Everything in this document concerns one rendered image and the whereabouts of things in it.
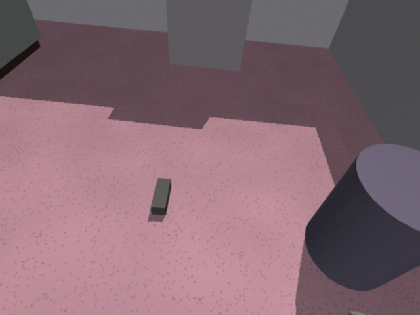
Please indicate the carton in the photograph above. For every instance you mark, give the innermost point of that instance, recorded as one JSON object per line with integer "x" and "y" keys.
{"x": 161, "y": 196}

